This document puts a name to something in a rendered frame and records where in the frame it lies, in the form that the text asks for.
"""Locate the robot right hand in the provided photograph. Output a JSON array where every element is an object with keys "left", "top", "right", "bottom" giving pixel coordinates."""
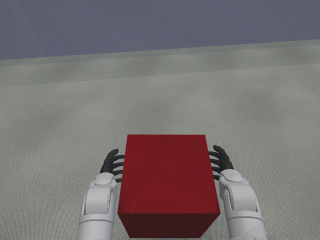
[{"left": 208, "top": 145, "right": 234, "bottom": 181}]

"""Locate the robot right forearm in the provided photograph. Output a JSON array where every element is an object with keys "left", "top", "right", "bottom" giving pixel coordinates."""
[{"left": 219, "top": 169, "right": 268, "bottom": 240}]

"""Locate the robot left forearm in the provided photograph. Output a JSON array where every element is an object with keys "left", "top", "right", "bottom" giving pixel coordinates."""
[{"left": 76, "top": 172, "right": 117, "bottom": 240}]

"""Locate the robot left hand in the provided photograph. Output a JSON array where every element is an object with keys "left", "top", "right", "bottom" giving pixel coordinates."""
[{"left": 99, "top": 149, "right": 125, "bottom": 183}]

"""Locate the carton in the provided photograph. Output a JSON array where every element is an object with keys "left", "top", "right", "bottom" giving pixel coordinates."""
[{"left": 117, "top": 134, "right": 221, "bottom": 238}]

